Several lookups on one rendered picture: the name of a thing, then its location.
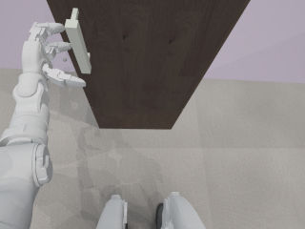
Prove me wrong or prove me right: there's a robot left thigh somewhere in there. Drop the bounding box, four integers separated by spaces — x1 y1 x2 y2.
96 198 128 229

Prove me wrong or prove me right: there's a right robot shin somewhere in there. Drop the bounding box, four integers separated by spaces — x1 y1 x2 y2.
160 192 180 229

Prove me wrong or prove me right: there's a robot left hand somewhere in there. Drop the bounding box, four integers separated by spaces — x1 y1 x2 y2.
21 22 86 88

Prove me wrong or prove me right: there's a left robot upper arm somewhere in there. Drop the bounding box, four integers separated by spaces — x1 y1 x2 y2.
0 142 53 229

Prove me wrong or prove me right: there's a cupboard door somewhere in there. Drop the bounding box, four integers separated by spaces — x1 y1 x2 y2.
52 0 246 111

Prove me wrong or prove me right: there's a handle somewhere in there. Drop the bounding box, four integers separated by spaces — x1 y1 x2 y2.
64 8 92 74

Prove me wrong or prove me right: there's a robot left forearm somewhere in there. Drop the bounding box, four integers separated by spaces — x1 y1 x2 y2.
0 73 51 147

